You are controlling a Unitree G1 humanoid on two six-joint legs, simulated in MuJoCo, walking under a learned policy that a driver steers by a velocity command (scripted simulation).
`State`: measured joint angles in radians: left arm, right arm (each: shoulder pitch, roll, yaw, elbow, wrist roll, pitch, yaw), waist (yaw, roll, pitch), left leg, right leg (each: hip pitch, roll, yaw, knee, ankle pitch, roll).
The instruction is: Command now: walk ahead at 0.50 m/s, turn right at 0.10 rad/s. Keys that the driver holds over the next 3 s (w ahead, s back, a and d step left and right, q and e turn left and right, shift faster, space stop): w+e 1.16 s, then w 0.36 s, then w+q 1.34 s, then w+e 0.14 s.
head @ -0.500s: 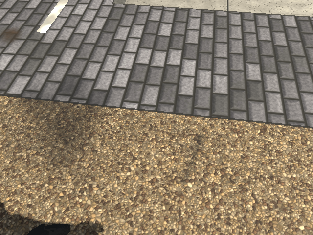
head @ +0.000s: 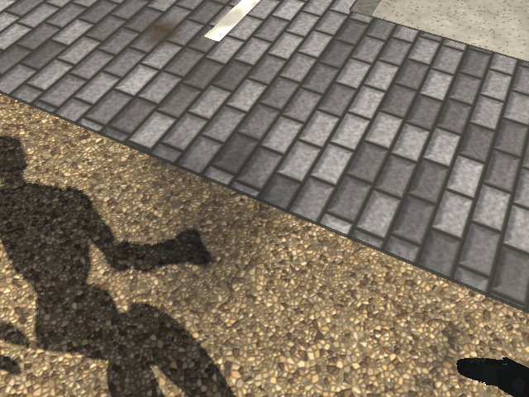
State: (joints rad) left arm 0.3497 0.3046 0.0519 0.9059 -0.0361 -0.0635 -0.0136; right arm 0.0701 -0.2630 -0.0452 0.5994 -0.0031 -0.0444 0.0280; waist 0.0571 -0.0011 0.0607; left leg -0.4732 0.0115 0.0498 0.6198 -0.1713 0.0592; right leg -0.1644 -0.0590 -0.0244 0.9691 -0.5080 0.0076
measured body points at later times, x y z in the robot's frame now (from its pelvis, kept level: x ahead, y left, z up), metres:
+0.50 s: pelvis +0.27 -0.06 -0.01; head +0.31 -0.07 +0.44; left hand +0.52 +0.14 -0.10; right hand +0.24 -0.35 -0.14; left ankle +0.10 +0.10 -0.69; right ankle +0.36 -0.16 -0.72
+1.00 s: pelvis +0.56 -0.12 +0.00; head +0.59 -0.14 +0.45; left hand +0.76 +0.10 -0.12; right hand +0.62 -0.45 -0.07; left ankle +0.70 -0.08 -0.72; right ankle +0.37 -0.16 -0.68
